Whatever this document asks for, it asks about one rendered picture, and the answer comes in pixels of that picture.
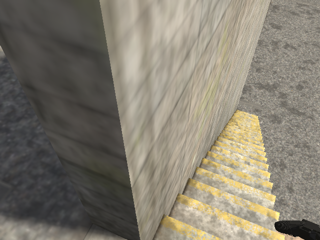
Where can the robot right hand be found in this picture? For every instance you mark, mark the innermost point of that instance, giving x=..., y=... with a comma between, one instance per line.
x=304, y=229

